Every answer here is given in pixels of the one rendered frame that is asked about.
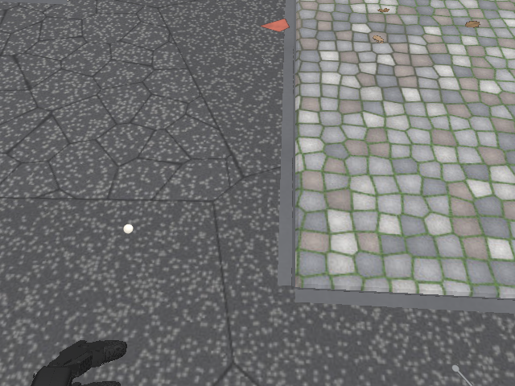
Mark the robot left hand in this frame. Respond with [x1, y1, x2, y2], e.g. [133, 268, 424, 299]
[31, 340, 127, 386]

